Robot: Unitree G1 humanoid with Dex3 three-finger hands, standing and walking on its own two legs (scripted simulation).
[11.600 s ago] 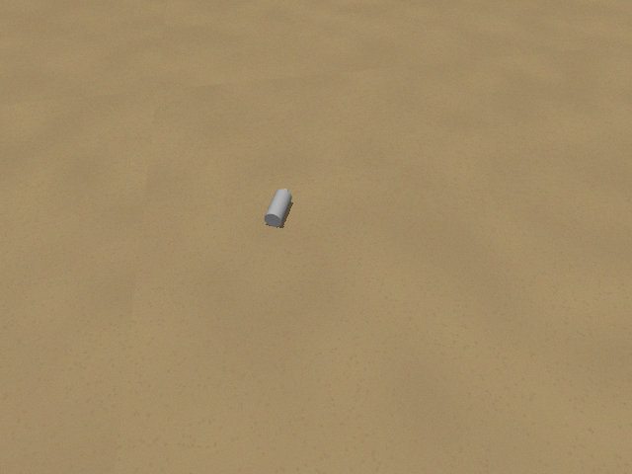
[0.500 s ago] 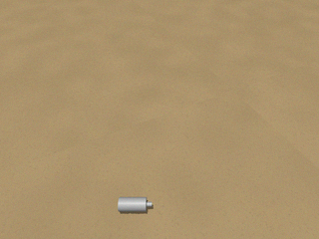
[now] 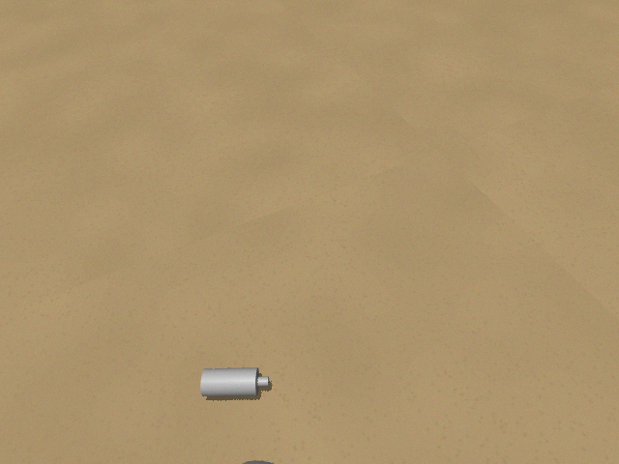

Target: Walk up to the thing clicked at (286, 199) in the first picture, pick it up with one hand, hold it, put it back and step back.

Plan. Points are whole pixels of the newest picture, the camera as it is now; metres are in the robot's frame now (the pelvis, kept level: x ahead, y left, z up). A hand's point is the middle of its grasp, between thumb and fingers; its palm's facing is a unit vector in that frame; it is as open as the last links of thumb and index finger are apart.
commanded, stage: walk up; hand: left
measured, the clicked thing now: (236, 381) +0.43 +0.26 -0.73
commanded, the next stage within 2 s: stand in 1.12 s
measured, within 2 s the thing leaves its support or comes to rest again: neither
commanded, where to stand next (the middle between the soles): +0.06 +0.03 m, yaw +0 degrees
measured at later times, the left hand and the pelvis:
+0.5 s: hand out of the picture +0.11 +0.29 -0.13, palm faces +0.02 -0.92 -0.40, open 7.4 cm; pelvis +0.01 +0.01 +0.01, yaw +1 degrees
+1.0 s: hand out of the picture +0.07 +0.28 -0.14, palm faces +0.00 -0.94 -0.35, open 7.4 cm; pelvis +0.01 +0.02 +0.02, yaw +1 degrees
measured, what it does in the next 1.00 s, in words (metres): steps on the spot: left foot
